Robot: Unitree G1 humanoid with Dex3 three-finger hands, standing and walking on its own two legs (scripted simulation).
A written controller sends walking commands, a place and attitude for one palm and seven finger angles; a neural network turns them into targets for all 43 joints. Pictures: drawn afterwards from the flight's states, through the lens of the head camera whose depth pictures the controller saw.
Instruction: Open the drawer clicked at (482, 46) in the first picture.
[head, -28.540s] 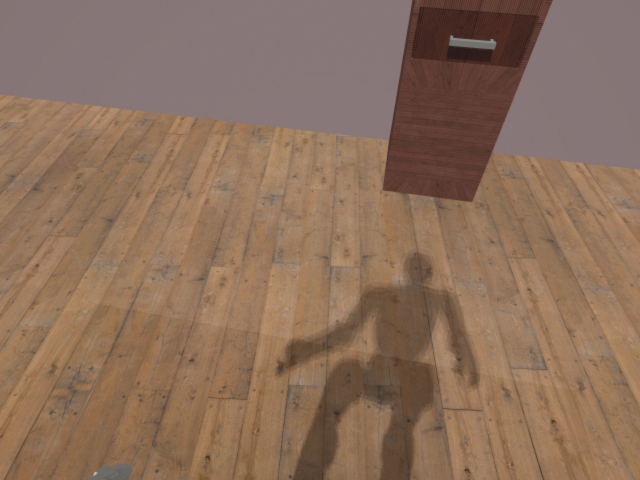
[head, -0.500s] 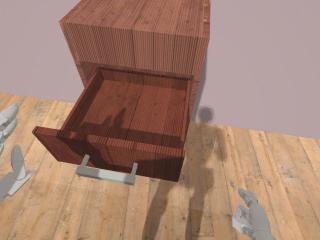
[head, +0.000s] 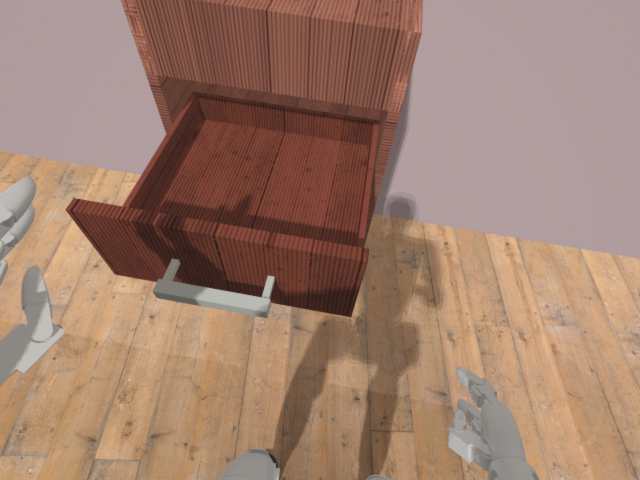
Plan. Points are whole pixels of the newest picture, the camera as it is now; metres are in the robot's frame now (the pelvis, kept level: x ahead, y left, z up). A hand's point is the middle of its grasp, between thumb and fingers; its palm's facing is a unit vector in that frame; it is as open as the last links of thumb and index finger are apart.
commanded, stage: step back with the hand held close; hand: left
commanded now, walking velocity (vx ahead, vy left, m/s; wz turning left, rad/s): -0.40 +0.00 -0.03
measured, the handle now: (217, 286) +0.35 +0.17 -0.02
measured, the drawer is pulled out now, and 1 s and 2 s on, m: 0.30 0.30 0.30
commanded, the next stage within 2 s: stop stepping back and stand still in 0.30 s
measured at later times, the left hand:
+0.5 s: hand out of the picture +0.09 +0.18 +0.19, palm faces +0.31 -0.83 -0.47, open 7.4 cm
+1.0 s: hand out of the picture +0.02 +0.18 +0.19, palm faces +0.31 -0.79 -0.52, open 7.4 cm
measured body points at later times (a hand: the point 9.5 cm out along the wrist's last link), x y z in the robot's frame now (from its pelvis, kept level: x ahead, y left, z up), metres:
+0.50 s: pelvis -0.10 -0.04 +0.00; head -0.06 -0.02 +0.45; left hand +0.07 +0.23 +0.22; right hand +0.10 -0.24 -0.07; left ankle -0.03 +0.13 -0.72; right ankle -0.14 -0.14 -0.72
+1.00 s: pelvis -0.16 -0.06 +0.01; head -0.15 -0.05 +0.46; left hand +0.00 +0.22 +0.22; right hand +0.00 -0.31 -0.06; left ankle -0.18 +0.05 -0.72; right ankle -0.14 -0.14 -0.72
